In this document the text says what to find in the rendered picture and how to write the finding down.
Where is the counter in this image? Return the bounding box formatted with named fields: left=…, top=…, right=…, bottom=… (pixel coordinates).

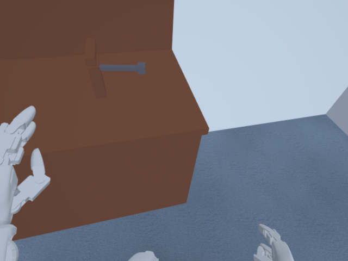
left=0, top=0, right=209, bottom=241

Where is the left robot hand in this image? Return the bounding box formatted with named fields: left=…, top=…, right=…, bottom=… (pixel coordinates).
left=0, top=106, right=51, bottom=225

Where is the right robot hand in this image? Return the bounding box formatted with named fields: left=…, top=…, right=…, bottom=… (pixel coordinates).
left=253, top=224, right=294, bottom=261

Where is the tap lever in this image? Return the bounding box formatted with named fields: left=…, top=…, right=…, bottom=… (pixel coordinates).
left=100, top=62, right=146, bottom=74

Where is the robot left forearm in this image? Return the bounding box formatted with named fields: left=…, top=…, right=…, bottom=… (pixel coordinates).
left=0, top=224, right=18, bottom=261

